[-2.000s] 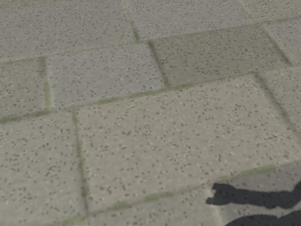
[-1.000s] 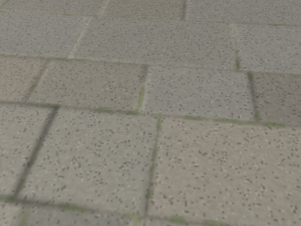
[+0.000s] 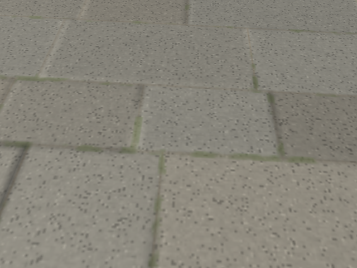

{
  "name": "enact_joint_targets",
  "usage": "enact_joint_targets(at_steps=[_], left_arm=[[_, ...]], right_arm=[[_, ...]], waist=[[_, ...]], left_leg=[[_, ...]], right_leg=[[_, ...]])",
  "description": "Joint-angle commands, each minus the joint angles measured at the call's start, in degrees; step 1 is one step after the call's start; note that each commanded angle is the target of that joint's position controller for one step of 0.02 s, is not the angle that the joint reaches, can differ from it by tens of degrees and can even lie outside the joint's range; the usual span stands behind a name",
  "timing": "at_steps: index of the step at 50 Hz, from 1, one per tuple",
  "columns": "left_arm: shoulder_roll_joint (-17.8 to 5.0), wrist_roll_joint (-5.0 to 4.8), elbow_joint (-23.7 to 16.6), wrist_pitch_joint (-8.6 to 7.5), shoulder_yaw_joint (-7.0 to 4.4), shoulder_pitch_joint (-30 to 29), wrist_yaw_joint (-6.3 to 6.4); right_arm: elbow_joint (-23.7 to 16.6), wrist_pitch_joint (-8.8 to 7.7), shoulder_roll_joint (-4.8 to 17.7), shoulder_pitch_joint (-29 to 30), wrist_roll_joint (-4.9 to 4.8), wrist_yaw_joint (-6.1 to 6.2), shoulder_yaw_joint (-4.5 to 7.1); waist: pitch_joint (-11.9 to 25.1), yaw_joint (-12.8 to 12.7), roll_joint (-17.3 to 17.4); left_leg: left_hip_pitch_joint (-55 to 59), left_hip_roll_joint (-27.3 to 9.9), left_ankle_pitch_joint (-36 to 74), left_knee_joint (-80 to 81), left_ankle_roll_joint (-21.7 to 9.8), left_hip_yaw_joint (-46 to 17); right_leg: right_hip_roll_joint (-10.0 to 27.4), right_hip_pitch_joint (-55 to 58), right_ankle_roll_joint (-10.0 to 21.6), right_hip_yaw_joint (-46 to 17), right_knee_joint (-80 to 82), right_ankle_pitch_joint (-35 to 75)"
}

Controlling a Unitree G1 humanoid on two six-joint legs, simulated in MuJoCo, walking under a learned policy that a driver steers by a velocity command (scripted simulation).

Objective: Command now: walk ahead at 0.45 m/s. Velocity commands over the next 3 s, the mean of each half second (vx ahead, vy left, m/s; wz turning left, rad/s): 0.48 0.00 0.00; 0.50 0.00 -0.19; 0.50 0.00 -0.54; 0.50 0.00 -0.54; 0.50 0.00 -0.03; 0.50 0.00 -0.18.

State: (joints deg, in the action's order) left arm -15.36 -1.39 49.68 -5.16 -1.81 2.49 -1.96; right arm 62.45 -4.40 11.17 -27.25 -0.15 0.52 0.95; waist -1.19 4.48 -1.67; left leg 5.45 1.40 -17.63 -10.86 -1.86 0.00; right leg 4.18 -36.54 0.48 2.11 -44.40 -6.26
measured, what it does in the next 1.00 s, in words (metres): walks ahead: right foot, then left foot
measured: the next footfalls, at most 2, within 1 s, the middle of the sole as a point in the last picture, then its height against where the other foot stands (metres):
right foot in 0.14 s outside the picture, level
left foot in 0.70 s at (142, 243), level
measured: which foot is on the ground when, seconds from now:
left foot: down 0.00-0.14, up 0.16-0.68, down 0.70-1.00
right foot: up 0.00-0.12, down 0.14-0.72, up 0.74-1.00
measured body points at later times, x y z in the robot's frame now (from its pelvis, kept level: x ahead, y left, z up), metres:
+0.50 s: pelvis +0.28 -0.05 +0.01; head +0.29 -0.05 +0.46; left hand +0.27 +0.21 -0.13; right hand +0.44 -0.31 -0.10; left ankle +0.46 +0.13 -0.67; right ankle +0.23 -0.13 -0.74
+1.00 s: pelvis +0.57 +0.01 +0.01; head +0.58 +0.01 +0.46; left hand +0.72 +0.27 -0.12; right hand +0.57 -0.26 -0.13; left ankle +0.54 +0.10 -0.74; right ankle +0.68 -0.18 -0.67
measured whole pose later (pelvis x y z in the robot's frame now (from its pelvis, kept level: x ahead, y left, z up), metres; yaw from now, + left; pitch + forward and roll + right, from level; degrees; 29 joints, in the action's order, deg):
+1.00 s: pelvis +0.57 +0.01 +0.01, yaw -8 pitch +0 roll +2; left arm -16.1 -1.5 51.2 -2.4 -4.3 11.1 0.2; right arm 55.4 -6.2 13.8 -16.6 1.2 0.0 3.3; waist -1.1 2.0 -2.5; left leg -3.2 2.2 -11.2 -14.0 -2.8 10.6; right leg 6.7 -39.8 1.4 -4.7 -54.2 -4.0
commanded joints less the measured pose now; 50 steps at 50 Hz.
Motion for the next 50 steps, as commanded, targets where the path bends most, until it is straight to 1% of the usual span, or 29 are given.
enact_joint_targets(at_steps=[1,3,4,6,7,8,9,10,11,12,14,15,17,21,25,29,31,33,34,35,36,37,38,39,40,41,44,47,50], left_arm=[[-2.1,-0.34,-6.6,-0.3,0.28,-9.8,-0.21],[-4.1,-0.46,-7.1,-0.33,-0.38,-9.5,-0.35],[-5.3,-0.39,-6.8,-0.42,-1.0,-7.5,-0.39],[-8.4,-0.43,-3.4,-0.11,-3.04,4.7,0.01],[-10.2,-0.56,-0.6,0.31,-4.15,14.0,0.47],[-15.4,1.01,0.9,0.53,-5.31,21.6,0.82],[-13.3,1.15,1.7,0.5,-4.35,22.6,0.19],[-9.4,0.6,1.3,-0.03,-3.17,17.4,-0.01],[-7.6,0.47,0.2,-0.47,-2.59,11.4,-0.13],[-6.2,0.95,-0.5,-0.89,-2.12,7.2,-0.36],[-4.0,2.01,-0.3,-1.43,-1.5,4.5,-0.81],[-3.8,1.84,0.2,-1.56,-1.43,4.9,-0.85],[-5.0,1.66,1.5,-1.78,-1.57,7.2,-0.33],[-7.4,1.58,3.1,-1.36,-2.02,12.3,1.52],[-8.2,0.81,4.5,-0.8,-2.08,17.0,2.29],[-8.4,0.46,6.5,0.47,-2.32,21.5,2.39],[-9.0,0.38,6.9,1.17,-2.7,21.9,2.55],[-9.9,0.45,6.4,1.75,-3.07,20.3,2.62],[-9.5,0.52,6.1,2.07,-2.86,19.4,2.52],[-7.6,1.08,5.1,2.07,-1.96,19.2,2.45],[-1.5,1.34,3.9,1.09,-0.09,24.6,1.86],[-1.3,0.49,4.8,-0.18,0.19,24.9,1.81],[-7.7,-1.4,3.6,-0.97,-1.68,19.9,1.75],[-8.3,-1.96,2.4,-1.15,-1.94,16.2,1.96],[-7.4,-1.37,2.2,-0.86,-2.14,14.4,2.36],[-6.6,-0.85,2.6,0.02,-2.64,15.2,2.64],[-2.6,-0.74,2.8,2.34,-2.45,17.3,2.55],[-2.8,-0.19,0.5,2.83,-2.87,13.2,2.54],[-2.0,0.23,-1.6,2.23,-2.57,8.1,1.47]], right_arm=[[-2.3,-0.94,11.8,-0.3,-0.72,0.87,2.19],[-2.1,-0.84,11.7,-0.1,-1.17,0.83,2.52],[-2.3,-0.59,12.2,0.5,-0.94,0.79,2.76],[-2.9,0.57,12.5,1.9,-0.11,0.72,3.06],[-3.7,0.95,11.6,2.2,0.38,0.67,2.65],[-5.0,0.44,5.1,-3.9,1.03,0.0,0.84],[-4.1,-1.06,1.9,-6.1,-0.05,-0.48,-0.22],[-5.9,-2.24,8.2,0.8,-1.93,-0.81,1.5],[-7.6,-2.87,10.2,5.7,-2.71,-0.64,2.05],[-8.0,-2.93,10.3,7.8,-2.2,-0.1,2.32],[-7.5,-1.57,8.0,5.5,-1.18,0.41,2.63],[-7.5,-0.93,6.9,4.9,-1.08,0.5,2.58],[-8.8,-0.1,7.0,7.5,-0.69,0.75,2.84],[-12.6,-0.39,7.7,17.2,0.15,0.61,3.17],[-15.1,-1.18,6.2,25.7,-0.35,-0.43,2.33],[-17.8,-1.66,6.4,31.8,-0.89,-1.86,1.77],[-18.8,-1.99,7.4,32.4,-1.03,-2.55,1.89],[-18.3,-2.22,9.6,28.2,-1.1,-2.79,2.73],[-16.4,-2.34,11.6,21.3,-0.99,-2.57,3.9],[-13.6,-2.41,15.0,10.4,-0.55,-2.02,5.34],[-12.0,-2.06,20.9,1.8,0.62,-1.58,6.93],[-11.6,-1.7,16.9,0.6,0.21,-1.56,5.78],[-12.0,-1.76,13.4,4.8,-0.04,-1.39,4.53],[-13.2,-1.83,11.6,9.9,0.03,-1.21,3.93],[-13.4,-2.09,9.6,13.8,0.22,-1.41,3.35],[-13.5,-2.54,7.9,16.2,0.55,-1.52,2.89],[-12.3,-3.07,8.2,17.3,1.13,-1.6,3.18],[-11.3,-3.1,9.7,15.9,1.45,-0.65,3.72],[-11.2,-2.69,10.9,15.3,1.23,0.26,3.93]], waist=[[-7.5,-1.0,8.2],[-7.0,-2.6,7.9],[-5.0,-4.2,8.2],[3.6,-10.6,9.0],[8.8,-14.6,8.0],[18.1,-12.6,-5.0],[24.1,-11.3,-12.9],[13.3,-10.8,-8.6],[5.6,-9.0,-4.8],[2.3,-7.0,-0.9],[1.5,-3.1,-2.7],[1.2,-2.6,-2.9],[-0.7,-2.4,-2.4],[-2.6,-4.7,-0.3],[-3.2,-7.7,-0.2],[-4.5,-9.4,0.0],[-4.0,-8.6,-0.8],[-0.9,-5.5,-2.6],[3.2,-1.6,-2.6],[11.0,2.9,-1.5],[20.9,2.3,9.7],[25.5,2.8,14.9],[16.7,2.7,11.3],[10.2,0.9,8.7],[5.5,-0.8,6.0],[3.2,-2.9,7.0],[0.4,-5.4,7.0],[-1.4,-5.3,5.2],[-2.2,-4.1,4.6]], left_leg=[[-9.9,-13.1,20.6,7.6,-8.1,-5.7],[-5.1,-14.9,26.4,5.2,-6.9,-4.9],[-2.7,-15.4,35.1,1.8,-6.1,-4.2],[-1.9,-13.8,52.7,-13.5,-4.1,-1.7],[-9.5,-11.5,48.6,-26.1,-2.6,-0.6],[-29.9,-3.9,23.6,-48.9,0.2,0.9],[-38.9,2.7,-14.9,-62.0,0.6,-6.3],[-44.7,-0.9,-13.0,-67.8,-0.8,-8.0],[-45.8,-4.0,-6.9,-66.8,-1.9,-6.0],[-42.8,-6.8,-1.8,-63.9,-2.0,-5.0],[-35.7,-9.8,2.8,-59.1,-1.8,-5.3],[-34.7,-10.2,3.0,-57.4,-1.4,-4.9],[-37.0,-10.8,5.2,-53.5,-0.3,-4.0],[-45.2,-11.0,17.3,-39.4,2.0,-3.6],[-42.3,-8.2,25.7,-25.9,2.3,-0.8],[-44.3,-6.8,22.5,-19.8,1.4,-0.7],[-43.8,-6.2,18.1,-17.9,0.0,-0.8],[-36.2,-3.9,13.6,-16.7,-1.8,0.9],[-25.7,-2.1,13.8,-15.3,-3.3,2.3],[-8.4,-5.3,15.1,-17.6,-5.9,-0.9],[17.0,-21.0,8.6,-17.2,-14.0,-24.3],[20.6,-26.3,3.2,-8.8,-16.3,-40.5],[13.1,-24.4,0.7,-7.1,-13.1,-33.0],[4.3,-22.5,3.1,-5.4,-10.9,-24.3],[-3.9,-20.1,5.7,-2.5,-9.7,-18.3],[-9.1,-17.9,7.9,-0.2,-8.3,-13.2],[-16.0,-15.9,14.4,3.5,-8.3,-4.4],[-14.9,-15.6,19.4,4.6,-8.7,1.1],[-13.5,-14.3,21.1,5.1,-7.5,6.3]], right_leg=[[-2.2,5.2,0.3,1.2,10.2,6.9],[-2.5,6.4,2.2,0.0,13.5,7.2],[-3.3,9.1,3.2,0.1,13.7,6.3],[-6.3,23.8,5.9,2.0,12.3,3.1],[-4.1,37.4,7.6,-0.3,11.7,2.2],[10.8,58.9,15.1,-23.1,13.4,-7.6],[18.3,61.8,19.5,-46.3,26.7,-20.3],[15.9,52.8,16.1,-42.8,30.3,-24.5],[14.4,42.7,14.2,-34.2,31.8,-20.7],[12.3,33.9,13.2,-27.1,33.2,-13.2],[8.4,24.8,12.0,-18.3,36.0,-6.4],[7.7,23.0,12.4,-16.3,37.2,-5.3],[7.3,21.0,13.3,-13.4,39.2,-3.4],[7.2,25.5,13.1,-10.9,40.3,0.7],[5.8,28.2,11.3,-6.8,40.0,2.9],[8.6,37.0,11.2,-6.8,36.5,5.8],[10.5,41.2,10.5,-7.5,33.5,10.2],[10.7,42.8,9.2,-7.0,27.9,23.3],[8.4,41.0,8.1,-5.7,19.5,31.9],[5.3,32.7,6.5,-4.1,6.3,28.5],[-3.3,8.3,1.9,-0.1,-16.8,6.7],[-7.4,-0.8,1.7,-7.5,-27.7,-26.2],[-4.0,-5.5,2.8,-10.7,-32.0,-24.3],[-0.6,-5.8,3.2,-8.7,-30.7,-19.0],[1.4,-3.8,2.9,-8.0,-27.0,-14.6],[3.3,-0.5,2.8,-8.4,-23.9,-11.5],[4.1,2.6,1.8,-8.1,-21.8,-7.1],[4.0,-2.4,0.8,-9.0,-15.1,0.4],[3.3,-1.6,0.6,-6.1,-3.7,8.9]])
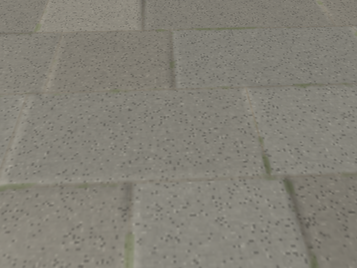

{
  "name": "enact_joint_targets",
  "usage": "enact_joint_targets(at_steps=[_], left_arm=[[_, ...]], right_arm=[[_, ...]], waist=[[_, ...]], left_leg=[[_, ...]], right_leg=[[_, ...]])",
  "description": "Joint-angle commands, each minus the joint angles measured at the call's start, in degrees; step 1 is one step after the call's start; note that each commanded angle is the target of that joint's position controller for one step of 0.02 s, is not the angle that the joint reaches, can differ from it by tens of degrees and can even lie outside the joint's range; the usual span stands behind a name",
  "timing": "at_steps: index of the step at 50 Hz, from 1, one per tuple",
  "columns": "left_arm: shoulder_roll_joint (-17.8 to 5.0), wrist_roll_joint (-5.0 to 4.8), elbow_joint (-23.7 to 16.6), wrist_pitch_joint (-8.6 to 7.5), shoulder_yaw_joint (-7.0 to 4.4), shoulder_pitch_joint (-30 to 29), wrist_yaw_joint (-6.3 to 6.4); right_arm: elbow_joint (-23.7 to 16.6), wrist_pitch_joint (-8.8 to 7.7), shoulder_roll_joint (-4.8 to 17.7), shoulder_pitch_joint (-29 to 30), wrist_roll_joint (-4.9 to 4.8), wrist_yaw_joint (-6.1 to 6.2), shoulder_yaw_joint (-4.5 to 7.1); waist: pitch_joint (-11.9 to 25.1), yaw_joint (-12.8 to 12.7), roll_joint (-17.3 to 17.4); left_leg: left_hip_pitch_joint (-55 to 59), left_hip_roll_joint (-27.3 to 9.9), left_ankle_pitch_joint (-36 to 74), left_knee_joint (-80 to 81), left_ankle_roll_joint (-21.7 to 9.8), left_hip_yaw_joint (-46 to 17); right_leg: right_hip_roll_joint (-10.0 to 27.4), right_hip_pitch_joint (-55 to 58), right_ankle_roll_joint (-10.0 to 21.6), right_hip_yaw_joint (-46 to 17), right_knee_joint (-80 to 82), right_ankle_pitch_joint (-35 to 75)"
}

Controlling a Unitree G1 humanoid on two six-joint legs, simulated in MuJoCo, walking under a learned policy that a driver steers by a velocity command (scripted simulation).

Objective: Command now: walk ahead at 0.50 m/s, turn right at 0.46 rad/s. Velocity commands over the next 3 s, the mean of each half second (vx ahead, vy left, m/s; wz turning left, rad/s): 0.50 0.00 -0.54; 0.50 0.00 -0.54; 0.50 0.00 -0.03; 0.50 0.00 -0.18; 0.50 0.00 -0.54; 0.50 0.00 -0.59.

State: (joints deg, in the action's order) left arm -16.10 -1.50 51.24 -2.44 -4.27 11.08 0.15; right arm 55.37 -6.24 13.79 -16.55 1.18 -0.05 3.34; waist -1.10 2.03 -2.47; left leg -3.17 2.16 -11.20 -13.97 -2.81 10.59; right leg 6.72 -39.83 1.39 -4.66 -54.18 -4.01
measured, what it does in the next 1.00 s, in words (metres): walks ahead, turning right: right foot, then left foot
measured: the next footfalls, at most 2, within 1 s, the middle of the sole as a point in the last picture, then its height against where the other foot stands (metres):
right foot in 0.24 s outside the picture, level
left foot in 0.72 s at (187, 236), level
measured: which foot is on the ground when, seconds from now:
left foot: down 0.00-0.24, up 0.26-0.70, down 0.72-1.00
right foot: up 0.00-0.22, down 0.24-0.74, up 0.76-1.00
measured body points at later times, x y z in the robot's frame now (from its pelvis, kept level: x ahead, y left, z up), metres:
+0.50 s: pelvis +0.28 -0.08 +0.00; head +0.31 -0.10 +0.45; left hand +0.42 +0.18 -0.11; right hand +0.39 -0.38 -0.10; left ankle +0.44 +0.09 -0.68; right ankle +0.26 -0.14 -0.75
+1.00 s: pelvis +0.56 -0.12 +0.00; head +0.58 -0.13 +0.45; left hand +0.84 +0.02 -0.10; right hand +0.44 -0.38 -0.12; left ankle +0.59 -0.01 -0.75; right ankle +0.55 -0.31 -0.68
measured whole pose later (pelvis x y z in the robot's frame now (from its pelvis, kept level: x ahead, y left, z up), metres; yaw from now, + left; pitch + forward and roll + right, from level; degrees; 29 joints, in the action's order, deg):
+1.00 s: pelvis +0.56 -0.12 +0.00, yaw -33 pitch +2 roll +2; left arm -17.3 -0.9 38.9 -1.7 -4.3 11.1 0.1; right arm 49.0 -6.0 15.2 -18.0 0.1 -0.9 3.9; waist -1.2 3.4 -2.5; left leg -7.2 1.4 -11.2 -16.8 -1.7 5.5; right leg 4.9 -37.7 0.6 -4.4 -54.9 -12.1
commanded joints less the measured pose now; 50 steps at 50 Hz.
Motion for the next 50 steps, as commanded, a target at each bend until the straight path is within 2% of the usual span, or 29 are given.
enact_joint_targets(at_steps=[1,4,7,9,10,11,12,13,14,15,16,17,18,21,23,27,32,34,35,36,37,38,39,40,41,42,45,47,50], left_arm=[[-0.8,0.47,-4.0,-0.57,0.16,-2.9,-1.06],[-0.1,0.53,-6.9,-0.62,0.72,-8.7,-2.2],[-0.8,0.29,-9.8,-0.51,0.59,-11.4,-3.38],[-2.7,0.15,-10.6,-0.25,-0.31,-9.3,-3.86],[-4.3,-0.01,-10.2,-0.09,-1.21,-5.2,-3.89],[-6.8,-0.24,-8.6,-0.03,-2.69,2.3,-3.62],[-11.0,-0.23,-6.2,0.31,-4.84,11.8,-2.54],[-17.3,-0.53,-5.7,0.49,-6.02,12.9,-1.54],[-15.7,0.35,-7.8,-0.4,-4.99,13.9,-1.82],[-11.6,0.93,-7.6,-1.13,-3.87,12.6,-1.86],[-9.1,0.54,-8.0,-1.72,-3.26,9.3,-1.78],[-7.2,0.45,-9.0,-1.94,-2.7,4.6,-1.83],[-5.5,0.84,-10.1,-2.07,-2.05,1.8,-1.67],[-7.0,0.73,-10.6,-2.19,-2.21,1.7,-0.81],[-8.8,0.56,-10.4,-2.09,-2.71,3.5,0.08],[-9.0,0.23,-9.9,-1.25,-2.8,6.5,0.78],[-8.2,-0.08,-8.9,-0.5,-2.65,9.8,1.02],[-8.3,0.19,-9.3,-0.13,-2.74,8.9,1.27],[-7.4,0.29,-9.8,-0.01,-2.37,7.9,1.25],[-4.8,0.69,-10.8,-0.2,-1.36,7.1,0.98],[-1.4,0.41,-12.2,-0.57,-0.34,11.9,0.96],[-2.7,-0.68,-13.1,-0.93,0.07,15.7,0.96],[-8.3,-1.11,-12.1,-0.76,-1.19,12.8,0.93],[-9.5,-0.56,-12.9,-0.37,-1.55,7.7,0.89],[-8.7,0.08,-13.7,-0.19,-1.6,5.3,0.79],[-7.9,0.37,-14.1,0.04,-1.81,4.5,0.59],[-3.6,0.01,-14.5,0.57,-0.87,5.2,0.15],[-2.7,0.45,-15.3,0.45,-0.38,3.3,0.16],[-2.0,0.85,-16.2,-0.33,0.37,-1.0,-0.62]], right_arm=[[-4.0,-0.67,8.8,3.8,-0.32,1.1,1.68],[-2.9,0.33,9.9,0.0,-1.05,1.55,2.14],[-2.4,1.87,10.8,-1.4,-1.8,1.62,2.66],[-3.3,2.74,12.5,0.1,-2.05,1.92,3.19],[-3.8,3.24,13.2,0.8,-2.12,2.11,3.41],[-4.3,3.68,13.5,1.9,-2.29,2.21,3.41],[-5.1,3.49,13.0,2.0,-1.93,2.31,3.04],[-7.9,2.17,4.3,-2.4,0.25,1.45,0.61],[-9.7,-0.69,5.7,0.2,-1.8,0.55,0.16],[-11.4,-2.43,8.8,6.6,-3.99,-0.17,0.97],[-11.7,-3.24,8.8,7.8,-3.91,-0.18,0.74],[-10.9,-3.29,8.9,7.7,-2.41,0.29,1.08],[-10.5,-2.62,10.0,6.8,-1.46,0.48,1.75],[-11.4,-0.5,8.2,6.4,-0.49,0.49,1.73],[-13.0,0.03,6.9,10.4,-0.16,0.72,1.27],[-15.5,-0.25,5.2,18.4,-0.78,0.08,0.39],[-17.8,-1.29,8.0,21.5,-1.68,-0.99,1.12],[-17.3,-1.98,9.3,18.4,-1.78,-1.18,1.7],[-16.0,-2.29,10.2,13.6,-1.55,-0.97,2.36],[-15.0,-2.61,12.4,6.3,-0.56,-0.63,3.2],[-14.2,-2.34,17.1,-2.1,0.53,-0.16,4.4],[-12.5,-1.49,16.4,-4.5,-0.65,-0.67,4.42],[-13.9,-1.08,11.0,-1.4,-1.46,-0.61,3.03],[-14.5,-0.42,8.8,1.3,-1.3,-0.35,2.36],[-14.4,-0.05,7.8,3.9,-0.86,-0.32,1.88],[-14.1,0.0,6.7,5.4,-0.52,-0.22,1.45],[-12.4,-0.72,7.2,4.5,-0.66,-0.63,1.62],[-11.3,-1.1,8.9,3.5,-0.87,-0.78,2.15],[-10.4,-0.67,10.2,3.2,-1.56,-0.79,2.41]], waist=[[-2.9,-0.7,4.9],[-4.5,1.5,3.7],[-4.7,1.3,4.4],[-1.7,-1.2,6.5],[1.0,-3.8,7.5],[5.1,-8.2,7.2],[10.1,-12.5,3.8],[13.6,-6.8,-11.5],[22.6,-7.9,-8.8],[16.2,-9.6,-4.5],[10.6,-7.6,-0.9],[6.9,-4.7,2.9],[5.6,-2.7,2.6],[3.7,-0.8,2.2],[2.0,-1.8,1.7],[0.8,-5.2,-1.5],[1.0,-6.0,-3.1],[1.7,-4.0,-5.0],[3.6,-1.3,-5.1],[9.8,2.2,-3.1],[19.0,2.6,8.1],[21.8,1.2,22.2],[13.7,2.2,14.0],[7.7,2.5,9.2],[3.4,1.3,6.7],[1.4,0.0,7.4],[0.4,-1.4,8.2],[0.3,-1.4,6.9],[0.1,-0.7,5.9]], left_leg=[[-4.2,-15.2,14.7,8.5,-6.4,-3.1],[2.3,-17.3,16.8,7.0,-6.4,-1.2],[9.3,-19.4,25.1,2.4,-5.4,0.3],[10.9,-19.5,43.2,-4.5,-4.1,2.0],[10.6,-19.1,51.3,-11.3,-3.4,2.6],[7.6,-17.5,53.3,-21.8,-2.0,3.6],[-3.5,-15.1,41.6,-37.4,0.6,3.9],[-28.9,-4.6,-10.1,-58.1,4.3,1.7],[-38.9,1.2,-24.2,-68.5,4.2,-13.0],[-45.1,-2.4,-19.2,-68.4,2.5,-16.3],[-44.5,-5.2,-14.0,-63.5,1.3,-16.1],[-40.3,-7.4,-10.8,-57.9,1.5,-15.8],[-35.7,-8.7,-8.9,-54.2,1.9,-16.1],[-31.4,-8.9,-6.1,-46.4,4.5,-14.7],[-32.0,-7.9,0.1,-38.5,6.1,-13.6],[-26.9,-4.0,15.2,-21.1,6.5,-12.6],[-25.0,-2.4,12.8,-13.6,4.8,-15.0],[-21.3,-2.2,8.0,-12.3,3.1,-14.7],[-14.6,-1.9,8.3,-10.0,1.6,-13.6],[-1.9,-7.1,8.0,-11.5,-1.4,-17.6],[19.1,-20.0,2.2,-10.9,-8.4,-35.7],[25.6,-27.6,-11.9,-4.8,-13.4,-56.3],[19.3,-25.8,-20.0,-2.9,-11.2,-51.8],[11.9,-23.3,-16.8,-2.5,-8.8,-42.6],[4.5,-20.7,-10.3,-0.9,-7.9,-35.9],[-0.1,-18.8,-5.6,0.6,-7.3,-31.2],[-5.7,-16.4,2.2,4.4,-8.4,-23.2],[-4.9,-16.9,7.2,5.7,-9.8,-20.3],[-3.7,-15.5,12.3,6.3,-9.3,-14.7]], right_leg=[[0.5,2.0,-0.2,2.3,9.0,8.2],[0.0,-0.5,0.8,4.6,14.7,7.8],[-1.3,-1.7,2.6,6.8,17.4,1.7],[-4.7,4.7,4.7,10.2,17.5,-4.0],[-7.1,10.6,6.0,11.7,17.2,-6.7],[-9.6,21.2,7.8,12.4,20.0,-5.4],[-8.4,38.0,10.5,6.6,23.0,-3.7],[6.2,56.8,19.2,-22.2,26.0,-8.2],[13.3,64.2,25.7,-45.4,36.4,-15.1],[11.7,61.6,22.0,-37.9,38.1,-12.0],[9.1,53.7,19.4,-29.3,37.5,-7.4],[6.7,44.6,17.5,-23.3,37.7,-1.7],[5.0,38.5,16.6,-19.5,38.8,3.7],[3.1,30.3,16.8,-15.0,41.3,10.7],[1.3,27.6,15.8,-11.9,42.0,11.4],[-2.5,24.4,11.8,-9.0,40.9,3.9],[0.5,31.3,10.3,-16.5,34.7,-1.0],[1.2,33.2,9.5,-19.2,30.9,1.2],[-0.7,32.5,8.2,-18.7,26.8,4.1],[-3.7,28.3,6.3,-15.8,16.0,3.7],[-10.7,12.5,2.1,-8.3,-3.0,-10.1],[-11.3,-1.5,0.6,-5.4,-15.6,-30.9],[-7.4,-6.2,0.2,-6.7,-20.9,-27.0],[-5.3,-6.3,-0.1,-4.3,-21.7,-22.3],[-3.6,-4.7,-0.2,-3.3,-19.3,-18.8],[-1.8,-2.8,-0.1,-3.3,-16.6,-16.5],[-0.7,1.2,-0.3,-1.9,-11.2,-14.0],[-0.6,0.0,-0.8,-2.0,-5.4,-10.7],[-0.5,1.4,-1.0,0.3,5.9,-2.0]])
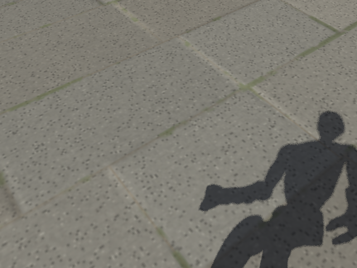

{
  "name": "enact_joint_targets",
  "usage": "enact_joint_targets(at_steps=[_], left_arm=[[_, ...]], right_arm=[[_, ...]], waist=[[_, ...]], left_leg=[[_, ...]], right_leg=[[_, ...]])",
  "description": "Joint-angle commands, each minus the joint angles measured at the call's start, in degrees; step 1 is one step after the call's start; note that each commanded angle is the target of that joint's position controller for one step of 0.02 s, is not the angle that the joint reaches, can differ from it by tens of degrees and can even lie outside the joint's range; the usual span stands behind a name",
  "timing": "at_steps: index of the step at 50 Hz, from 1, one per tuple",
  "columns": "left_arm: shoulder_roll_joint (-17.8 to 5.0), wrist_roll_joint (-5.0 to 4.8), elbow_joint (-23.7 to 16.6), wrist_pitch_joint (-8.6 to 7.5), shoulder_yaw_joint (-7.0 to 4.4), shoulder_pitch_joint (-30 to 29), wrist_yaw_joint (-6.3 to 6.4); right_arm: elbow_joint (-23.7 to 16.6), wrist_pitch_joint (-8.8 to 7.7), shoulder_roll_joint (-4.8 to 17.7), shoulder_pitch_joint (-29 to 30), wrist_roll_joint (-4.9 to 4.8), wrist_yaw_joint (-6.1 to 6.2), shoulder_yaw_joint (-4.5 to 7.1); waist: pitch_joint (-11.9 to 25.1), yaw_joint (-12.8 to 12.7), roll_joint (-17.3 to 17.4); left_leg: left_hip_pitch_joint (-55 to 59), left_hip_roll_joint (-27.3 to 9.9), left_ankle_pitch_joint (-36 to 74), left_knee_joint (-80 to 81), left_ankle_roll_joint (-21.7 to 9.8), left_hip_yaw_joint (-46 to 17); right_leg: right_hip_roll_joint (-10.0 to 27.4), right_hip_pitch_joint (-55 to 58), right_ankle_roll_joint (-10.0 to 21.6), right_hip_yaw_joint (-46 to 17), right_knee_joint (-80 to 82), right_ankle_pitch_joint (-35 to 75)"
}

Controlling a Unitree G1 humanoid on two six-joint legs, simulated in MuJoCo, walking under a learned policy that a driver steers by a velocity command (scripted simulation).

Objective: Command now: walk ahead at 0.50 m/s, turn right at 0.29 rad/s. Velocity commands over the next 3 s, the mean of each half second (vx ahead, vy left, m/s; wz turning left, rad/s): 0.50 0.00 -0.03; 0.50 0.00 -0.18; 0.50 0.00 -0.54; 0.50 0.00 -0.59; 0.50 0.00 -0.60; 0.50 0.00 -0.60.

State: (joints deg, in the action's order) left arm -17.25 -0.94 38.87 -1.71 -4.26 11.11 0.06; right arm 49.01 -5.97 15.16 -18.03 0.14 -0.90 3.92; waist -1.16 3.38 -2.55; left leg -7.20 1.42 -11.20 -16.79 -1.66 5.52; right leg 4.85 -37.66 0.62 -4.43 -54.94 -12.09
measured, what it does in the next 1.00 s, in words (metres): walks ahead: right foot, then left foot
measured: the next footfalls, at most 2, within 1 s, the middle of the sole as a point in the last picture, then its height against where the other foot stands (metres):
right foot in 0.22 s outside the picture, level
left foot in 0.74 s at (147, 244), level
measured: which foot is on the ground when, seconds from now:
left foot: down 0.00-0.22, up 0.24-0.72, down 0.74-1.00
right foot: up 0.00-0.20, down 0.22-0.76, up 0.78-1.00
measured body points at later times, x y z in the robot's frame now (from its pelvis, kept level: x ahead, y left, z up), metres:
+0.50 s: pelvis +0.27 -0.07 +0.00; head +0.28 -0.08 +0.45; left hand +0.32 +0.22 -0.11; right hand +0.41 -0.33 -0.11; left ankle +0.38 +0.11 -0.67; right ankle +0.24 -0.15 -0.75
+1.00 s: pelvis +0.54 +0.00 +0.00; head +0.56 +0.00 +0.45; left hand +0.68 +0.27 -0.12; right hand +0.58 -0.28 -0.12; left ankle +0.54 +0.10 -0.75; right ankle +0.60 -0.17 -0.67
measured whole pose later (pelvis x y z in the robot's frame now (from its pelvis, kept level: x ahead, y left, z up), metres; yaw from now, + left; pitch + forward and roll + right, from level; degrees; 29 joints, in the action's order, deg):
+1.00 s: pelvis +0.54 +0.00 +0.00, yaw -5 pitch +1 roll +2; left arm -16.9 -1.6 46.8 -1.4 -4.8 12.7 0.7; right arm 50.3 -5.5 14.7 -15.6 1.0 -0.7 3.9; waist -1.4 1.9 -2.3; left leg -7.8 0.4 -10.8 -17.8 -2.0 9.8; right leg 6.8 -37.6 0.6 -3.3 -60.6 -11.7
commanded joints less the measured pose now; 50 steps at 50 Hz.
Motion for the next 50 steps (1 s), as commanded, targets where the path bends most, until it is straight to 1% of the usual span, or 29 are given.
enact_joint_targets(at_steps=[1,4,7,8,9,10,11,12,13,14,15,16,17,19,21,26,29,33,35,36,37,38,39,40,41,42,43,46,50], left_arm=[[-0.5,0.31,-4.3,-1.42,0.67,-3.1,-0.88],[-0.4,-0.08,-5.8,-1.99,1.09,-8.8,-1.72],[-1.9,-0.31,-7.2,-2.14,0.73,-11.1,-2.17],[-2.7,-0.19,-7.1,-2.2,0.38,-10.0,-2.24],[-3.9,0.11,-6.0,-2.25,-0.38,-6.0,-2.15],[-6.4,0.4,-3.3,-2.14,-1.82,2.0,-1.8],[-10.3,0.77,-1.2,-1.82,-3.25,12.0,-1.07],[-16.4,1.17,-0.6,-1.57,-4.13,14.9,-0.72],[-11.8,0.57,-0.7,-1.77,-2.93,15.8,-0.87],[-9.3,0.59,-0.7,-2.13,-1.92,12.2,-1.01],[-7.3,0.62,-0.9,-2.29,-1.32,8.8,-1.01],[-5.5,0.95,-1.0,-2.45,-0.82,5.5,-1.18],[-3.8,1.39,-1.1,-2.85,-0.38,3.4,-1.27],[-4.0,1.46,-0.2,-3.93,-0.66,2.2,-1.3],[-4.8,1.78,1.1,-4.78,-1.08,2.4,-0.97],[-5.9,1.76,3.3,-4.94,-1.36,3.3,0.05],[-6.9,0.24,6.3,-4.17,-1.51,8.2,0.21],[-8.9,-0.73,9.1,-2.29,-2.07,11.3,0.21],[-10.1,-0.79,9.6,-1.67,-2.33,10.1,0.43],[-9.9,-0.8,9.7,-1.39,-2.12,8.8,0.53],[-7.7,-0.2,9.4,-1.56,-1.25,9.2,0.63],[-1.5,0.35,7.5,-2.39,0.57,13.9,0.32],[-0.5,-0.14,8.7,-3.37,1.13,15.1,0.13],[-6.1,-1.9,7.9,-3.81,-0.65,11.1,-0.07],[-6.3,-2.19,6.7,-3.83,-0.72,7.3,0.0],[-5.5,-1.54,6.4,-3.53,-0.78,5.5,0.37],[-5.2,-1.01,6.9,-2.65,-1.26,6.0,0.69],[-1.6,-1.08,7.3,-0.12,-0.93,8.3,0.71],[-1.2,-0.33,5.1,0.35,-0.86,3.5,0.39]], right_arm=[[-3.7,-0.66,9.3,4.2,-0.81,0.16,1.88],[-2.1,0.18,10.8,0.3,-1.51,0.23,2.07],[-0.5,1.25,12.0,-1.7,-2.11,0.29,2.29],[-0.2,1.62,12.5,-1.5,-2.28,0.4,2.36],[0.0,1.95,12.8,-0.6,-2.48,0.55,2.3],[0.2,2.11,11.6,-1.1,-2.36,0.7,1.77],[-0.9,1.89,9.0,-0.9,-1.03,0.89,0.52],[-3.1,0.75,2.4,-5.8,0.03,0.55,-1.67],[-2.3,-0.46,7.0,-3.6,-1.17,0.27,-0.69],[-4.0,-1.05,9.7,0.8,-2.67,-0.04,0.14],[-4.1,-1.07,9.2,3.0,-2.56,0.07,-0.04],[-3.9,-0.71,8.8,3.9,-1.7,0.21,0.13],[-3.5,0.16,8.5,2.9,-1.51,0.15,0.35],[-2.7,1.9,6.0,1.0,-1.79,0.15,0.0],[-3.4,2.9,5.2,2.7,-1.63,0.48,-0.03],[-5.5,2.65,4.1,9.4,-1.22,-0.41,-0.27],[-8.5,2.15,2.4,16.7,-0.55,-1.14,-1.28],[-10.9,1.16,4.0,20.6,-0.78,-2.26,-1.18],[-10.1,0.71,6.3,16.5,-0.9,-2.27,-0.26],[-8.3,0.57,8.1,9.7,-0.76,-1.88,0.85],[-5.7,0.6,11.7,0.3,-0.46,-1.12,2.43],[-4.8,0.95,17.4,-7.1,1.25,-0.31,3.87],[-4.5,1.28,14.9,-8.3,0.75,-0.19,3.09],[-4.9,1.38,11.2,-5.0,0.31,-0.1,1.88],[-5.0,1.37,9.1,-1.6,0.02,0.11,1.35],[-4.8,1.08,7.1,2.2,0.08,0.0,0.88],[-4.9,0.55,5.1,5.0,0.37,-0.12,0.43],[-4.1,-0.58,5.0,8.2,0.76,-0.16,0.86],[-2.5,-0.71,7.1,7.2,0.96,0.92,1.77]], waist=[[-0.2,-1.3,6.1],[-1.2,1.0,6.4],[-1.9,0.5,7.7],[-1.3,-0.7,8.2],[1.1,-3.8,8.2],[6.1,-7.6,7.1],[13.4,-11.8,3.1],[19.5,-8.4,-12.2],[22.4,-10.5,-9.0],[13.9,-9.9,-7.0],[9.6,-8.4,-3.7],[6.3,-6.6,-2.0],[4.9,-4.6,-2.6],[3.7,-2.8,-2.4],[1.4,-2.5,-1.3],[-1.3,-4.4,-0.3],[-3.9,-6.8,1.2],[-4.2,-6.8,0.0],[-1.3,-3.6,-2.0],[2.8,0.5,-2.0],[9.8,4.4,-1.4],[20.3,4.2,9.0],[27.4,4.3,16.7],[19.3,4.6,12.5],[11.9,3.2,11.0],[7.2,1.2,8.5],[4.6,-0.9,9.7],[1.5,-4.0,8.7],[-0.9,-3.8,6.4]], left_leg=[[0.2,-14.1,12.9,9.1,-9.9,-8.0],[1.9,-14.5,12.3,8.3,-9.0,-6.5],[6.7,-17.2,15.4,5.8,-8.0,-7.2],[7.7,-17.5,19.8,3.6,-7.4,-6.9],[7.5,-16.6,28.4,-1.6,-6.2,-5.1],[4.8,-13.9,34.6,-11.3,-4.7,-2.5],[-5.8,-11.3,24.0,-26.9,-2.1,-0.2],[-28.5,-1.3,-13.2,-48.2,1.7,-0.7],[-35.1,-1.8,-22.4,-56.7,1.4,-9.6],[-39.8,-4.8,-18.6,-58.4,0.6,-9.6],[-38.5,-7.3,-13.6,-55.9,0.2,-8.7],[-36.1,-8.8,-10.1,-52.5,0.5,-8.6],[-32.4,-10.1,-7.5,-50.5,0.7,-9.4],[-28.9,-10.1,-4.8,-48.6,1.5,-10.0],[-30.9,-9.7,-0.7,-45.5,2.3,-11.4],[-31.8,-7.9,15.1,-29.9,2.4,-10.2],[-31.3,-7.3,16.0,-21.3,1.4,-6.8],[-31.9,-5.8,8.5,-14.5,-0.2,-5.7],[-24.0,-3.4,5.4,-12.3,-1.4,-4.4],[-13.6,-1.5,6.8,-10.4,-2.7,-2.6],[2.9,-4.1,10.0,-13.2,-4.8,-4.8],[26.9,-19.9,4.9,-13.5,-12.0,-26.3],[31.4,-26.5,0.4,-4.6,-15.9,-44.7],[25.6,-24.6,-3.4,-2.7,-13.3,-38.2],[18.0,-22.8,-3.1,-1.6,-11.2,-29.8],[9.8,-20.6,-1.8,1.0,-10.0,-24.3],[3.9,-18.5,0.5,3.4,-8.8,-19.4],[-3.7,-17.9,5.5,8.6,-9.3,-11.5],[-1.9,-17.0,10.9,10.2,-8.9,-3.1]], right_leg=[[1.1,0.6,-0.1,1.4,10.6,8.7],[-0.2,3.5,0.0,4.2,17.7,11.0],[-1.4,4.5,1.8,4.8,22.1,6.3],[-2.2,7.2,2.8,5.5,23.6,4.6],[-3.9,14.2,4.0,7.0,26.2,5.4],[-5.6,26.3,5.6,8.2,27.6,6.8],[1.8,42.8,8.7,-0.5,25.4,8.5],[16.5,59.7,17.9,-28.5,30.9,0.3],[18.0,59.8,19.4,-37.3,36.1,-4.5],[15.8,54.0,17.0,-28.6,36.5,-1.9],[13.3,46.8,15.1,-20.5,37.1,2.5],[11.4,40.0,14.0,-15.7,39.0,6.0],[10.0,35.1,13.2,-12.1,41.1,8.6],[9.9,30.0,13.4,-7.7,44.9,10.6],[9.9,28.3,13.3,-3.2,47.3,12.3],[7.8,30.1,10.1,7.1,48.8,14.7],[8.3,32.5,10.5,6.6,48.5,14.3],[11.1,40.8,10.4,2.7,43.2,19.3],[11.0,42.0,9.0,1.7,38.1,29.1],[8.8,40.1,7.5,3.4,30.4,36.4],[5.6,32.3,5.3,5.3,18.5,32.7],[-1.9,10.5,1.1,8.1,-4.1,11.5],[-7.2,1.6,-0.1,0.0,-16.4,-21.4],[-3.9,-3.9,0.3,-3.7,-21.0,-20.1],[-0.8,-5.9,0.9,-1.4,-20.3,-15.9],[1.3,-4.3,0.9,-0.7,-16.9,-11.3],[3.0,-0.9,1.1,-1.1,-14.2,-8.1],[4.2,3.1,0.4,-1.2,-12.0,-3.7],[4.2,-1.1,-0.4,-1.3,-1.7,6.7]])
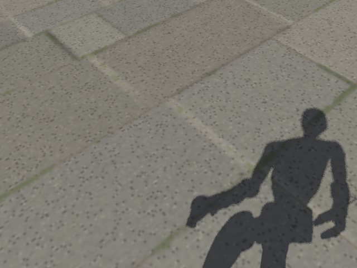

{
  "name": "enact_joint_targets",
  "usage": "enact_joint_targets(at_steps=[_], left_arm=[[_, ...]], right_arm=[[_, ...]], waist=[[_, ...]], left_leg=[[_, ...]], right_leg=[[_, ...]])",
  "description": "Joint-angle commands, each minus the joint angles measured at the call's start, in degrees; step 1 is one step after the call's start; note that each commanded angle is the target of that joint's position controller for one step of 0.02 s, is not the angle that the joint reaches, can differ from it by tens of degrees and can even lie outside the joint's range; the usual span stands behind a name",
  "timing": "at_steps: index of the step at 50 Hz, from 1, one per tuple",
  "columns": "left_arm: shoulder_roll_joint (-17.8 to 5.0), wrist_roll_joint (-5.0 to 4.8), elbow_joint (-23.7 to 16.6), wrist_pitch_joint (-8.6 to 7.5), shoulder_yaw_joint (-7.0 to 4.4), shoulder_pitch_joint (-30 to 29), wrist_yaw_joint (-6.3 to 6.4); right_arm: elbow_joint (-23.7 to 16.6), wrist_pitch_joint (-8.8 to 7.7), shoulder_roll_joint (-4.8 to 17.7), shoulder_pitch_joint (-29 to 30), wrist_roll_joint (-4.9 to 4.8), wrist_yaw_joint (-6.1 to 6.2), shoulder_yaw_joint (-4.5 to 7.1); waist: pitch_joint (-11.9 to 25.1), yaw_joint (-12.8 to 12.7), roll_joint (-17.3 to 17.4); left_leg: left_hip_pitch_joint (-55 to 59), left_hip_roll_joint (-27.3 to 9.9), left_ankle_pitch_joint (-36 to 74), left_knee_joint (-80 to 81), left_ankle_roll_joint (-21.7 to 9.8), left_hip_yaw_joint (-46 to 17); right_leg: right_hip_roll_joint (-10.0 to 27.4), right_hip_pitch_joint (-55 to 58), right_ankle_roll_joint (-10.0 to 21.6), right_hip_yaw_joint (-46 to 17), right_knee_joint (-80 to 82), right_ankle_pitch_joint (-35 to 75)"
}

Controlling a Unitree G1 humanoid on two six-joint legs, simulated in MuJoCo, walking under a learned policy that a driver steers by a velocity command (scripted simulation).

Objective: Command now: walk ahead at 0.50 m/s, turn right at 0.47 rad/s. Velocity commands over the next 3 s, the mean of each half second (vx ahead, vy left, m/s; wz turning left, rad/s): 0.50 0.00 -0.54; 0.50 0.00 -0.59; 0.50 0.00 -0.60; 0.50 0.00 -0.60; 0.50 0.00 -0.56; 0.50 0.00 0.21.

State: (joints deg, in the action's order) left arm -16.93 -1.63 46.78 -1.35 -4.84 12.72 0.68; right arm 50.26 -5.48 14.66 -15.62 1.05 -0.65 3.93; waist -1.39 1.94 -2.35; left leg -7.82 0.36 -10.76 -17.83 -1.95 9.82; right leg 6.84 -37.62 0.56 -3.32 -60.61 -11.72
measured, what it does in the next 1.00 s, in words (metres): walks ahead, turning right: right foot, then left foot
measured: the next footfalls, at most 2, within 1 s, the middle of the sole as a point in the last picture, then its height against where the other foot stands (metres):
right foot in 0.26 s outside the picture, level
left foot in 0.76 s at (194, 231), level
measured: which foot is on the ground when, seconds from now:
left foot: down 0.00-0.26, up 0.28-0.74, down 0.76-1.00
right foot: up 0.00-0.24, down 0.26-0.76, up 0.78-1.00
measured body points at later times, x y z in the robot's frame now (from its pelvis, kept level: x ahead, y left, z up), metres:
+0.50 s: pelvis +0.27 -0.09 +0.00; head +0.30 -0.12 +0.45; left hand +0.40 +0.16 -0.11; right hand +0.38 -0.40 -0.10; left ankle +0.40 +0.07 -0.67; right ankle +0.26 -0.15 -0.75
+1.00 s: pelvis +0.55 -0.13 +0.00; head +0.57 -0.15 +0.45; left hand +0.83 +0.01 -0.10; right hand +0.44 -0.41 -0.12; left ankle +0.60 -0.04 -0.75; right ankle +0.50 -0.29 -0.67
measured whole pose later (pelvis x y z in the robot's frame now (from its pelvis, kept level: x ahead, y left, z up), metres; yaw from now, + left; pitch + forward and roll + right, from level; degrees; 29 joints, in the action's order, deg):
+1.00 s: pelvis +0.55 -0.13 +0.00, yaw -35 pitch +1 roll +2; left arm -18.1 -1.5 38.7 -0.8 -4.8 13.0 0.4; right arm 47.6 -5.7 15.1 -15.7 0.4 -0.6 4.1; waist -1.9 2.5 -2.8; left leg -9.1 1.5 -11.1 -18.9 -1.8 6.3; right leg 4.8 -36.3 0.3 -3.8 -62.0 -15.7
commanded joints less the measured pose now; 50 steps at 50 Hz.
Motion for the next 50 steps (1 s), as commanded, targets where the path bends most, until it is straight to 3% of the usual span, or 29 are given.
enact_joint_targets(at_steps=[1,4,8,10,11,12,13,14,15,16,17,18,19,20,24,28,32,35,36,37,38,39,40,41,42,43,44,46,50], left_arm=[[-1.1,0.43,-3.2,-0.26,-0.09,0.4,-0.68],[-0.2,0.56,-5.1,-0.64,0.6,-5.8,-2.05],[-1.4,0.51,-7.9,-0.32,0.47,-10.4,-3.23],[-3.0,0.63,-8.6,-0.1,-0.29,-9.0,-3.54],[-4.3,0.56,-8.2,0.07,-1.1,-5.5,-3.51],[-6.4,0.27,-6.2,0.12,-2.51,2.3,-3.31],[-10.9,0.02,-3.3,0.45,-4.83,12.4,-2.39],[-18.2,-0.63,-2.9,0.48,-6.19,12.9,-1.49],[-16.6,0.16,-5.7,-0.91,-5.01,12.9,-2.19],[-11.9,0.62,-5.5,-2.02,-3.63,11.5,-2.58],[-10.0,0.5,-5.4,-2.65,-3.05,9.2,-2.52],[-7.9,0.47,-6.2,-2.75,-2.38,4.8,-2.37],[-5.9,0.93,-7.2,-2.77,-1.66,1.7,-2.11],[-5.5,1.37,-8.0,-2.74,-1.38,0.4,-1.82],[-8.3,0.76,-7.5,-2.99,-2.05,3.0,-0.24],[-8.4,0.54,-6.7,-2.37,-2.1,5.6,0.51],[-8.0,0.13,-5.4,-1.81,-2.14,8.7,0.57],[-8.0,0.33,-5.4,-1.13,-2.24,8.4,0.97],[-7.6,0.36,-5.8,-0.88,-2.12,7.5,0.98],[-6.0,0.55,-6.3,-0.87,-1.49,6.8,0.84],[-2.9,1.38,-7.6,-1.03,-0.26,6.5,0.56],[0.6,-0.27,-9.1,-1.56,0.76,14.8,0.52],[-5.3,-0.92,-7.8,-1.67,0.01,14.9,0.7],[-8.8,-0.65,-8.3,-1.42,-0.94,8.8,0.63],[-8.7,-0.04,-8.9,-1.17,-1.06,5.3,0.73],[-7.9,0.62,-9.7,-1.19,-1.19,3.1,0.55],[-6.8,0.37,-10.0,-1.0,-1.23,3.3,0.16],[-4.4,-0.23,-10.4,-0.37,-0.83,3.6,-0.23],[-2.8,0.26,-12.7,0.05,-0.13,-0.2,-0.63]], right_arm=[[-3.5,-1.02,8.0,4.7,-0.03,0.92,1.88],[-2.9,-0.35,9.7,2.9,-0.57,1.49,2.42],[-1.7,1.21,11.5,0.5,-1.97,1.6,3.27],[-1.8,2.06,12.9,1.3,-2.6,1.71,3.76],[-2.1,2.53,13.6,2.1,-2.94,1.77,3.96],[-2.4,3.05,13.5,3.5,-3.32,1.74,3.85],[-2.8,3.01,11.7,2.6,-2.51,1.84,3.08],[-5.9,2.13,3.6,-1.1,0.27,1.62,0.68],[-7.2,-0.33,4.6,0.8,-1.31,1.07,0.04],[-8.8,-1.96,8.8,7.5,-3.85,0.45,1.01],[-9.1,-2.93,8.4,8.8,-3.77,0.42,0.77],[-8.1,-3.23,8.5,8.5,-2.15,0.87,0.99],[-7.6,-2.8,9.3,7.7,-1.18,1.02,1.55],[-7.5,-2.01,9.5,7.1,-1.02,0.84,1.77],[-9.0,-0.18,6.6,10.9,-0.2,0.94,1.1],[-11.3,-0.4,4.7,18.5,-0.8,0.22,0.19],[-13.2,-1.18,6.2,22.1,-1.54,-0.67,0.44],[-13.0,-2.1,8.2,19.7,-1.64,-1.1,1.14],[-12.1,-2.42,8.7,16.2,-1.6,-0.99,1.55],[-10.7,-2.74,10.3,10.3,-1.06,-0.65,2.41],[-9.8,-2.87,13.3,1.4,-0.1,-0.22,3.24],[-7.8,-2.04,17.6,-4.2,0.42,-0.33,4.35],[-8.4,-1.73,12.5,-3.3,-1.13,-0.68,3.19],[-9.2,-1.31,8.7,-0.6,-1.34,-0.4,2.19],[-9.5,-0.82,7.8,2.3,-0.79,-0.24,1.7],[-9.1,-0.53,6.6,3.9,-0.5,-0.13,1.33],[-8.7,-0.63,6.1,4.5,-0.07,0.06,1.0],[-7.9,-1.02,6.0,4.4,-0.55,0.13,1.12],[-6.4,-1.3,9.1,3.2,-0.82,0.36,2.14]], waist=[[-0.9,-2.0,6.0],[-2.6,0.3,4.8],[-4.3,1.2,4.8],[-2.4,-0.7,6.1],[0.2,-3.0,6.8],[4.1,-7.7,6.0],[9.4,-11.9,2.5],[11.4,-6.5,-13.8],[21.2,-7.0,-10.5],[15.1,-9.1,-4.7],[10.3,-7.5,-2.7],[7.3,-4.9,0.8],[6.0,-2.8,0.4],[5.5,-1.7,-0.4],[2.6,-2.0,1.0],[0.4,-5.0,-1.8],[0.1,-6.4,-2.5],[0.8,-4.7,-4.4],[1.8,-2.7,-5.3],[5.4,0.2,-4.8],[13.4,3.9,0.3],[20.9,0.4,20.4],[18.0,1.3,17.0],[10.5,2.8,11.0],[6.2,2.0,6.9],[2.8,1.1,6.3],[2.0,-0.3,7.8],[1.4,-0.9,8.9],[0.6,-0.7,6.6]], left_leg=[[-0.7,-15.3,11.3,11.3,-8.2,-5.3],[1.5,-15.6,11.6,11.6,-7.6,-1.2],[9.8,-18.2,14.8,8.4,-6.2,0.9],[12.5,-18.4,29.7,2.3,-5.0,2.4],[12.8,-17.9,39.2,-3.9,-4.2,3.3],[10.5,-15.9,44.1,-14.9,-2.7,5.1],[0.6,-13.3,35.4,-30.8,0.0,5.7],[-24.2,-3.7,-11.2,-52.0,4.2,4.1],[-34.2,2.1,-25.2,-61.9,4.2,-11.5],[-40.4,-1.0,-20.1,-62.7,2.5,-14.5],[-40.4,-3.6,-15.0,-58.7,1.0,-14.3],[-36.4,-5.9,-11.1,-53.5,0.9,-14.6],[-31.8,-7.2,-8.6,-49.5,1.0,-15.1],[-28.9,-7.5,-7.2,-47.4,1.4,-15.1],[-28.2,-5.9,0.6,-34.6,4.8,-13.1],[-24.0,-2.4,14.5,-17.9,5.8,-12.5],[-21.9,-1.0,15.3,-11.6,4.8,-13.9],[-18.8,-0.5,8.5,-9.5,2.8,-14.2],[-14.3,-0.1,7.5,-7.9,1.8,-13.2],[-4.9,-1.0,8.0,-6.9,0.0,-13.2],[10.2,-10.0,5.0,-8.4,-3.6,-21.6],[29.1,-23.1,-7.4,-3.0,-13.1,-48.6],[28.1,-24.5,-20.1,0.3,-12.8,-55.4],[21.1,-22.0,-19.7,1.2,-10.2,-46.2],[13.9,-19.7,-12.7,1.9,-8.6,-38.4],[8.1,-17.5,-6.2,3.2,-8.1,-32.8],[4.5,-16.0,-2.1,4.4,-7.5,-28.5],[2.0,-14.8,1.9,7.0,-7.9,-22.7],[3.1,-16.0,10.6,9.4,-9.5,-15.3]], right_leg=[[2.0,-0.6,-0.3,-1.4,7.8,9.3],[1.0,0.7,0.3,2.4,16.8,13.6],[-0.1,-0.8,2.5,4.6,22.4,8.9],[-2.9,3.4,4.5,7.4,23.2,3.1],[-5.3,8.6,5.8,9.3,23.2,0.4],[-8.4,19.1,7.7,11.0,26.4,2.0],[-9.1,35.8,10.0,7.2,28.2,3.7],[5.0,52.0,18.6,-21.7,33.1,-2.6],[12.3,59.0,25.1,-46.0,43.7,-14.3],[11.7,56.8,21.5,-40.3,46.2,-11.1],[9.5,50.2,19.3,-32.5,45.2,-6.5],[7.1,42.3,17.3,-26.4,44.7,-0.5],[5.2,36.3,16.4,-22.0,45.5,5.0],[4.4,33.0,16.3,-20.4,46.8,7.8],[1.8,27.0,15.9,-14.1,48.6,15.2],[-1.6,23.7,12.6,-11.1,48.1,8.3],[0.2,27.1,11.6,-15.5,44.0,5.2],[1.7,31.2,10.6,-20.0,38.6,7.4],[1.0,31.0,9.8,-20.4,36.0,9.7],[-2.0,29.2,8.1,-18.7,29.7,13.2],[-5.5,22.2,5.9,-14.4,14.3,7.2],[-13.6,1.5,1.7,-7.1,-4.6,-20.2],[-8.9,-6.3,1.0,-8.4,-12.9,-21.6],[-6.8,-8.3,0.7,-7.5,-14.9,-16.2],[-4.7,-6.6,0.4,-5.4,-14.1,-12.0],[-3.1,-5.4,0.3,-5.1,-11.3,-9.3],[-1.5,-2.7,0.5,-5.0,-9.5,-7.5],[-0.4,-1.3,0.3,-3.5,-6.6,-6.5],[0.8,-4.7,-0.8,-2.6,1.8,0.3]])
Over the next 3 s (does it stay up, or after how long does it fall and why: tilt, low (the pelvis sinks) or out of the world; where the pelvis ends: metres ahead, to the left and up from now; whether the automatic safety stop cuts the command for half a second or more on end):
stays up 1.03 -1.15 0.00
